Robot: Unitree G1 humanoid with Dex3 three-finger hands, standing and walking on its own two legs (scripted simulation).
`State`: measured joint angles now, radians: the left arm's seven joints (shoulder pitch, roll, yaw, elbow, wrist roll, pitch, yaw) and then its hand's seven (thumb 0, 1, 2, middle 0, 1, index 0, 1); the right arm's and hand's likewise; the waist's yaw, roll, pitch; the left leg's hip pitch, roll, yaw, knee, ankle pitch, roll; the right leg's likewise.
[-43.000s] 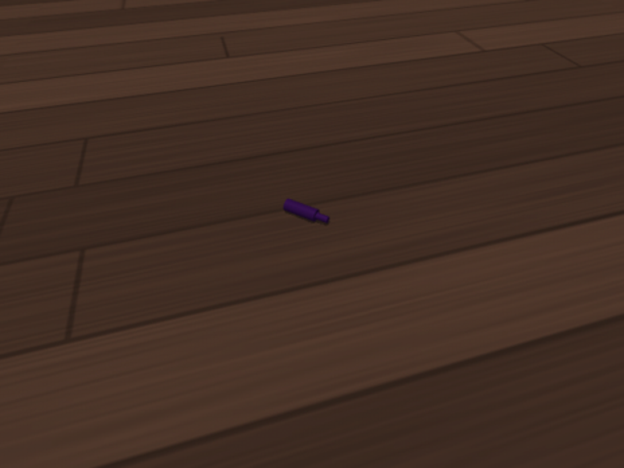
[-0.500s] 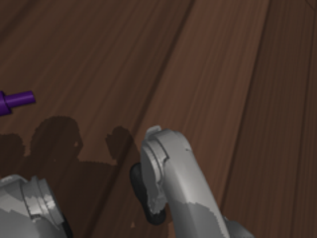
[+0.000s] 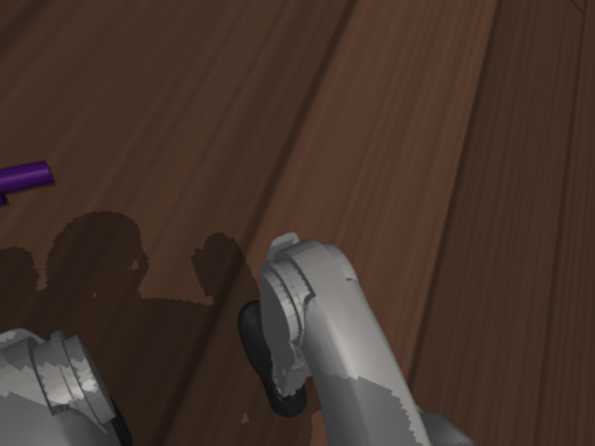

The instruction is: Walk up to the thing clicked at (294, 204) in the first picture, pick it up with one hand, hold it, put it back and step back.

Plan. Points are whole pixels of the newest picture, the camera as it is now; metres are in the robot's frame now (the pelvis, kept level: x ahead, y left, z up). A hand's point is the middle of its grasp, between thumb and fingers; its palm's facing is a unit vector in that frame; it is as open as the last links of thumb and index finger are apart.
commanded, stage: open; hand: left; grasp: from above
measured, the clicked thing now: out of the picture +0.48 +0.27 -0.27
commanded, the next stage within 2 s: withdraw in 0.38 s
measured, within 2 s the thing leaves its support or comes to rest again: neither
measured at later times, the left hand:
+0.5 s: hand out of the picture +0.46 +0.29 -0.24, palm faces -0.46 -0.11 -0.88, open 13.5 cm
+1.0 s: hand out of the picture +0.47 +0.31 -0.08, palm faces -0.36 -0.08 -0.93, open 14.0 cm
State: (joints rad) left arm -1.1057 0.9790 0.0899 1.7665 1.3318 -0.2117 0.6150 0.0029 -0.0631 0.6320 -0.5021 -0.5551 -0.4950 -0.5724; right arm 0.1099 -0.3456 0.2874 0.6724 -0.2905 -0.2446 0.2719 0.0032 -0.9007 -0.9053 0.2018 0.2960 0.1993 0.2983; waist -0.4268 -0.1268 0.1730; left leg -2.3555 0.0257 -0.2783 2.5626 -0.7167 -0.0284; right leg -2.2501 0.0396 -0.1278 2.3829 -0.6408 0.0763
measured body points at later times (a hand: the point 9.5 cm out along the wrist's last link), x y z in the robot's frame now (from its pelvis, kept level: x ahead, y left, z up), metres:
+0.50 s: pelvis +0.00 +0.00 +0.00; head +0.28 +0.12 +0.34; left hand +0.48 +0.30 -0.19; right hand +0.04 -0.25 -0.05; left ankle +0.06 +0.13 -0.26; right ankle +0.12 -0.13 -0.26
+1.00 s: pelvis +0.00 -0.01 +0.04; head +0.22 +0.07 +0.43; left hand +0.49 +0.31 -0.03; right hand +0.09 -0.26 -0.06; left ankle +0.06 +0.13 -0.26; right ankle +0.12 -0.13 -0.26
